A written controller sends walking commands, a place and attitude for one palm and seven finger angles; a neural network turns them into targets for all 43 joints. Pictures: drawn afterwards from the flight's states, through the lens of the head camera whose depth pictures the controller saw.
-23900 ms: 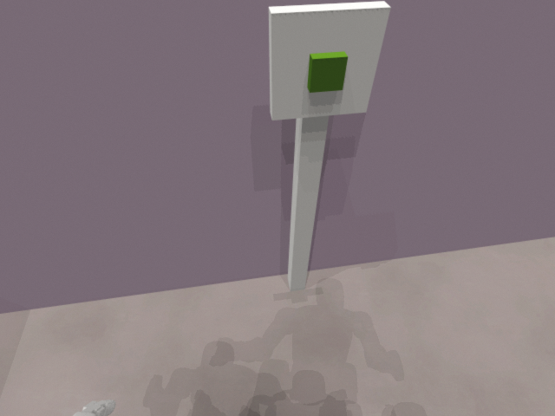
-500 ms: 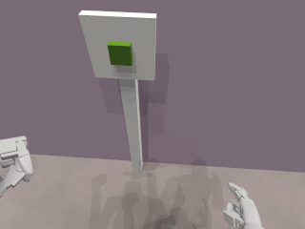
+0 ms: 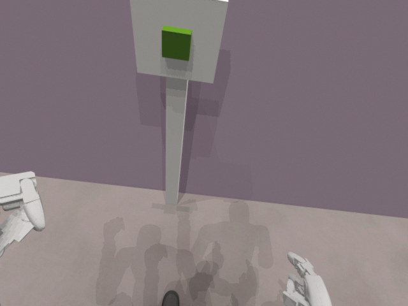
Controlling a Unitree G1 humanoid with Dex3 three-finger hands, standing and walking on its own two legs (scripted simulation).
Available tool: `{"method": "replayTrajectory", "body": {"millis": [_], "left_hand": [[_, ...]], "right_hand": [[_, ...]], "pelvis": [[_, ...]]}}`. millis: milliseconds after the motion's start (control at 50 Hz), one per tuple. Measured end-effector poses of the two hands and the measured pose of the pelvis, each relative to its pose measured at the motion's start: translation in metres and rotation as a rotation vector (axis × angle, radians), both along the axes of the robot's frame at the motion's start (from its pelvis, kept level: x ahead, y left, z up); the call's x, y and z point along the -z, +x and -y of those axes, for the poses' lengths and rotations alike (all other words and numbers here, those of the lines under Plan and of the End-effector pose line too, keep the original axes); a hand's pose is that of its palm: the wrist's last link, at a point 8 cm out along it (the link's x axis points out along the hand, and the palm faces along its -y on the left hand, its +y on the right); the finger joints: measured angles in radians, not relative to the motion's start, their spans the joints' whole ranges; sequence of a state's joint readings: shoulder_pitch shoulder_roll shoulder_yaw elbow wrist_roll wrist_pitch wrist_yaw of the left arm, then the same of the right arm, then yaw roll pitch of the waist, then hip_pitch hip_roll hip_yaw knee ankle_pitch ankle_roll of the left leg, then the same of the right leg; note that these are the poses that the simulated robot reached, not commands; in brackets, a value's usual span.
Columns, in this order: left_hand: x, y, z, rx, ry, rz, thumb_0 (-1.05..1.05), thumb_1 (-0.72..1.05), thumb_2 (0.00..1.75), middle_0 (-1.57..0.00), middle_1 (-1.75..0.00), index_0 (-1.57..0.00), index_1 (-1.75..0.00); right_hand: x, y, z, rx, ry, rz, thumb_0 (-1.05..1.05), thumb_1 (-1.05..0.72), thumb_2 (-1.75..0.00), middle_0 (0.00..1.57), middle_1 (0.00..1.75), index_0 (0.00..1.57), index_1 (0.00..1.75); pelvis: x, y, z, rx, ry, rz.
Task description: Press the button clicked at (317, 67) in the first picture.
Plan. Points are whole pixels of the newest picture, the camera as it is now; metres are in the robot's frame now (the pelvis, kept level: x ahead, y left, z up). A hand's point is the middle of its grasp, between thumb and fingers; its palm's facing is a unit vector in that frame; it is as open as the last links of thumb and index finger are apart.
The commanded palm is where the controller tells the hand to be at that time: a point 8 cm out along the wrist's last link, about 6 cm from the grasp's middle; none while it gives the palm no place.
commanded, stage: step back with the hand held close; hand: left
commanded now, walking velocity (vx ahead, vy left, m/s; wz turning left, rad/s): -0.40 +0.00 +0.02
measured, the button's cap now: (176, 43) +0.63 +0.13 +0.16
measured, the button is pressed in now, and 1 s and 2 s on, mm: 0 0 0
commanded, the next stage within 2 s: stop stepping back and stand still in 0.06 s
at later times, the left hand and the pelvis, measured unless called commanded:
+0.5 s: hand out of the picture +0.10 +0.23 +0.14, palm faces +0.33 -0.87 -0.37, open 3.1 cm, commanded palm +0.04 +0.27 +0.17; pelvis -0.10 -0.01 -0.01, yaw -2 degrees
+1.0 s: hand out of the picture +0.06 +0.23 +0.17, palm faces +0.31 -0.84 -0.45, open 3.1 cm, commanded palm +0.00 +0.28 +0.17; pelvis -0.13 +0.00 -0.01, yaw +1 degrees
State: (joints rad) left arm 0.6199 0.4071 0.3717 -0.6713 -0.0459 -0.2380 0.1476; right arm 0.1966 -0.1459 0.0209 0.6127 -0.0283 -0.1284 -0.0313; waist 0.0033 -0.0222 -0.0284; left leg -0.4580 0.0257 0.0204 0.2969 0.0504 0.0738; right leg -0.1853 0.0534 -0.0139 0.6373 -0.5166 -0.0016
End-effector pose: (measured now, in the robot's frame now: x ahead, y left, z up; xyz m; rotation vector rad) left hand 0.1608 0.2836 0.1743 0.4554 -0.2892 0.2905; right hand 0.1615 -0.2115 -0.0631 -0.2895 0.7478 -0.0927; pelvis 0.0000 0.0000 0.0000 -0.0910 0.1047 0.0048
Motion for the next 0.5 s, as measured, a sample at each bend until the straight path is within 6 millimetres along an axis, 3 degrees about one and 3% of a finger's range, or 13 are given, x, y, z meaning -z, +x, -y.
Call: {"method": "replayTrajectory", "body": {"millis": [100, 160, 260, 320, 400, 440, 500], "left_hand": [[-0.002, -0.023, 0.027, 0.11, 0.067, 0.001, 0.02, 0.9, 0.9, -1.31, -1.5, -1.31, -1.5], [-0.013, -0.046, 0.038, 0.157, 0.121, 0.015, 0.02, 0.89, 0.9, -1.31, -1.5, -1.31, -1.5], [-0.029, -0.083, 0.029, 0.082, 0.156, 0.05, 0.01, 0.89, 0.9, -1.31, -1.5, -1.31, -1.5], [-0.017, -0.09, 0.012, -0.018, 0.1, 0.059, 0.01, 0.89, 0.9, -1.31, -1.5, -1.31, -1.5], [0.011, -0.088, -0.003, -0.115, -0.026, -0.006, 0.01, 0.89, 0.9, -1.31, -1.5, -1.31, -1.5], [0.02, -0.088, 0.0, -0.098, -0.049, -0.046, 0.01, 0.89, 0.9, -1.31, -1.5, -1.31, -1.5], [0.017, -0.094, 0.016, -0.022, -0.038, -0.054, 0.02, 0.9, 0.9, -1.31, -1.5, -1.31, -1.5]], "right_hand": [[0.01, -0.014, 0.008, -0.034, 0.021, 0.045, 0.01, -0.9, -0.9, 0.21, 0.3, 0.21, 0.3], [0.018, -0.034, 0.017, -0.012, 0.033, 0.037, 0.01, -0.9, -0.9, 0.21, 0.3, 0.21, 0.3], [0.018, -0.076, 0.034, 0.088, 0.035, 0.002, 0.01, -0.9, -0.9, 0.21, 0.3, 0.21, 0.3], [0.024, -0.091, 0.045, 0.126, 0.003, 0.012, 0.02, -0.9, -0.9, 0.21, 0.3, 0.2, 0.3], [0.023, -0.109, 0.047, 0.137, -0.018, -0.004, 0.02, -0.9, -0.9, 0.21, 0.3, 0.2, 0.3], [0.018, -0.117, 0.045, 0.136, -0.017, 0.012, 0.02, -0.9, -0.9, 0.21, 0.3, 0.2, 0.3], [0.009, -0.127, 0.039, 0.124, -0.01, 0.048, 0.02, -0.9, -0.9, 0.21, 0.3, 0.2, 0.3]], "pelvis": [[0.013, -0.04, 0.012, 0.019, 0.047, 0.001], [0.016, -0.061, 0.015, 0.016, 0.023, 0.039], [0.013, -0.064, 0.016, 0.05, 0.07, 0.07], [0.017, -0.063, 0.01, 0.019, 0.062, 0.073], [0.013, -0.079, 0.005, 0.025, 0.08, 0.099], [0.011, -0.088, 0.005, 0.032, 0.082, 0.106], [0.009, -0.101, 0.007, 0.031, 0.08, 0.109]]}}
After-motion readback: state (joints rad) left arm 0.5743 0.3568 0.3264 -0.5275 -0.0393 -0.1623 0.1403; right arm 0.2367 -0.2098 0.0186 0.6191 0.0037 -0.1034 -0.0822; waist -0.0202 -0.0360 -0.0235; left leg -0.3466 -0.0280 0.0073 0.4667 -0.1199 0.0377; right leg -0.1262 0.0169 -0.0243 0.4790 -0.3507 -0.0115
